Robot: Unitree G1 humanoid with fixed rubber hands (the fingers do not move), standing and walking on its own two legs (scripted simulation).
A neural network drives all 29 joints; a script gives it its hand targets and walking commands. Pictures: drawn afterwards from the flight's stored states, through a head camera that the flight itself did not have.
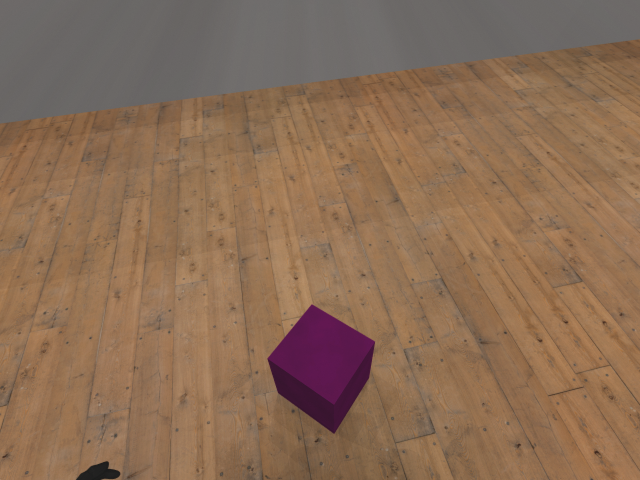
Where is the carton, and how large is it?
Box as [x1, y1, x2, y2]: [267, 305, 374, 432]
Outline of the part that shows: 311,305 267,358 278,392 329,430 334,432 368,378 374,341 315,306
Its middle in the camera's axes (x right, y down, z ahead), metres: +0.00 +0.36 +1.13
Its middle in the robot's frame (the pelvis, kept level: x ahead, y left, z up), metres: +0.53 +0.05 -0.62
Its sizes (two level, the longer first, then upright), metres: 0.210 0.200 0.250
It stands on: the floor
